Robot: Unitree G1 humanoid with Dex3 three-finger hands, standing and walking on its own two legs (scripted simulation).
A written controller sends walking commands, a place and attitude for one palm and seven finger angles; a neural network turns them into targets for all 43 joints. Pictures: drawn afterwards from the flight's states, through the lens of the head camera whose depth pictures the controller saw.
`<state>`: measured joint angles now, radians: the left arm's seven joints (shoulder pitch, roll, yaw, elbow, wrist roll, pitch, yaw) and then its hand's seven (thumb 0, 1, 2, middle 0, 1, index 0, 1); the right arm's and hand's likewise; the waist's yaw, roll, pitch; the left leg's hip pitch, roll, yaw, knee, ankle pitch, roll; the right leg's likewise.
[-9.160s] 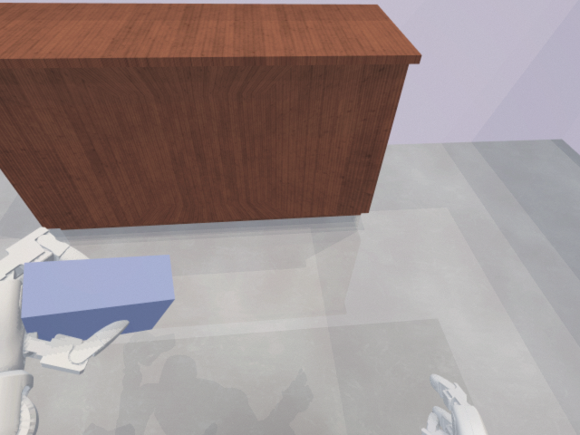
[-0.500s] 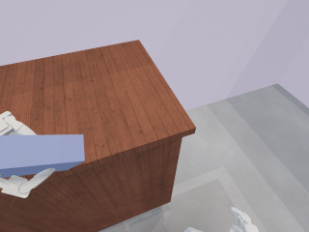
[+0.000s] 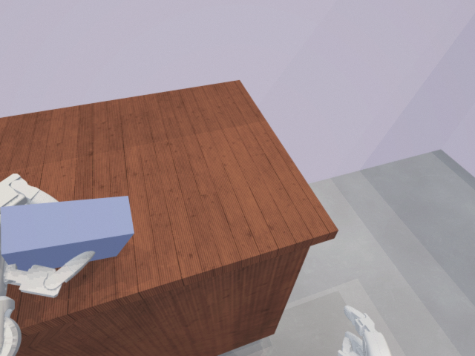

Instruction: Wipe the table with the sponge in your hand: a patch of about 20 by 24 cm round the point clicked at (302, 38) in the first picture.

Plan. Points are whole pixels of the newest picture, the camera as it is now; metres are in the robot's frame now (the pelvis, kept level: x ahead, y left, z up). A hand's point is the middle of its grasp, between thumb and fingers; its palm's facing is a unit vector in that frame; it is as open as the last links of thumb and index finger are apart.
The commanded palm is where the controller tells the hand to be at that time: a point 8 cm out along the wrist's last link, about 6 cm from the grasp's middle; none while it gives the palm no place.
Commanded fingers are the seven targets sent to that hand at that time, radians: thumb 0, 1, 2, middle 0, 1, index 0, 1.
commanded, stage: come to a stop and stand still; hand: left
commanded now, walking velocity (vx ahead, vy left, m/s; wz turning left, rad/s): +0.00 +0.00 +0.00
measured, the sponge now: (88, 234) +0.23 +0.21 +0.16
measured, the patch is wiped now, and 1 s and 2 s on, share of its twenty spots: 0.00 0.00 0.00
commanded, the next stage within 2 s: look again from close up in 0.48 s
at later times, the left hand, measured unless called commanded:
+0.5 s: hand (58, 210) +0.25 +0.26 +0.17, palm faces +0.38 -0.82 -0.43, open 9.2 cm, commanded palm +0.19 +0.29 +0.19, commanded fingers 0.00 0.10 1.30 -1.20 -1.60 -1.20 -1.60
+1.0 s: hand (33, 228) +0.22 +0.27 +0.17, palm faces +0.40 -0.85 -0.33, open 9.2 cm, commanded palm +0.16 +0.30 +0.19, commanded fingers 0.00 0.10 1.30 -1.20 -1.60 -1.20 -1.60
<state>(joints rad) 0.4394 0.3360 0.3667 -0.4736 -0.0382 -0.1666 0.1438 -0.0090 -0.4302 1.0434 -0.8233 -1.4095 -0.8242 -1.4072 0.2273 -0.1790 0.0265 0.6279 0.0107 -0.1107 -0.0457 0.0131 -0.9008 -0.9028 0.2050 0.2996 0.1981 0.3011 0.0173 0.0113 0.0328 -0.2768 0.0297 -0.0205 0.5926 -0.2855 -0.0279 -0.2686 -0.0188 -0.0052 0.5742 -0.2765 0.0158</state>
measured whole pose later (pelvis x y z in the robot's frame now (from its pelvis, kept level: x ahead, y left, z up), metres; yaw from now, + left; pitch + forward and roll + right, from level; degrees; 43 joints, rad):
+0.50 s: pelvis +0.02 +0.01 +0.01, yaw -1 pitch -1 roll -1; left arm 0.40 0.39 0.35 -0.47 -0.01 -0.13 0.12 -0.01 -0.43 1.04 -0.82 -1.41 -0.82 -1.41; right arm 0.19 -0.20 -0.01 0.58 0.01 -0.10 -0.07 0.01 -0.90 -0.90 0.21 0.30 0.20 0.30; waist 0.04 -0.01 0.05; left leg -0.21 0.03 0.00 0.48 -0.26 -0.01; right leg -0.19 -0.02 0.01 0.43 -0.23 0.03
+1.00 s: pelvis -0.01 +0.03 +0.01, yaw -2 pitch -3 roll -1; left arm 0.37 0.34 0.36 -0.41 -0.03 -0.23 0.12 -0.01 -0.43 1.05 -0.82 -1.41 -0.83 -1.41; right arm 0.23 -0.20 0.00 0.61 0.00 -0.17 -0.03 0.02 -0.90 -0.90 0.20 0.30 0.20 0.30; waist 0.05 -0.04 0.08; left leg -0.20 0.02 0.04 0.47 -0.22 0.01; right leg -0.19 -0.03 0.04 0.41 -0.17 0.05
